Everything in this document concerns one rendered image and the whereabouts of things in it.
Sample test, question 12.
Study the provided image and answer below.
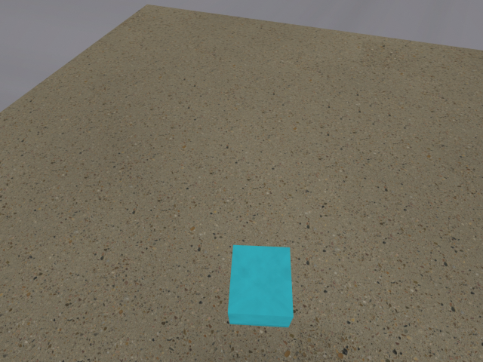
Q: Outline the carton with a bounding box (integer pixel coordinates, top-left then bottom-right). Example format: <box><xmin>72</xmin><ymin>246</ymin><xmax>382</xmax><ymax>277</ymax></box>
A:
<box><xmin>228</xmin><ymin>245</ymin><xmax>294</xmax><ymax>327</ymax></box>

